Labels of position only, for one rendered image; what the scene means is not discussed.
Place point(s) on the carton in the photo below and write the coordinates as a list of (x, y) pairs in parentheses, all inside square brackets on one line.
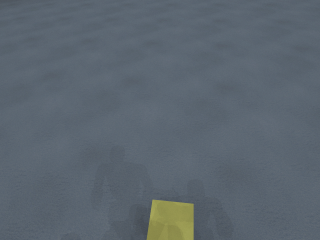
[(171, 220)]

